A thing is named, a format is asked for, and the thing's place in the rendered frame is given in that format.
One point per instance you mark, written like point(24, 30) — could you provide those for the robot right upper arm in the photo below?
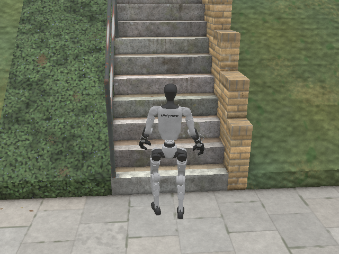
point(189, 120)

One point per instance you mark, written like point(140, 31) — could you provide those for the robot left shin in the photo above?
point(155, 188)

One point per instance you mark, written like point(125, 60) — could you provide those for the robot right hand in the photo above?
point(201, 148)

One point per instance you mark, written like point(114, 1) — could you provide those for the humanoid robot head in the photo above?
point(170, 91)

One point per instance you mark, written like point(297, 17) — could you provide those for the right robot forearm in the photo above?
point(197, 139)

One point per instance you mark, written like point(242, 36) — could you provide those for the robot left upper arm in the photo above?
point(150, 119)

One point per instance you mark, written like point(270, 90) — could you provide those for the robot left hand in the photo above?
point(142, 146)

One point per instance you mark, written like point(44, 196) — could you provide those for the left robot forearm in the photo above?
point(144, 136)

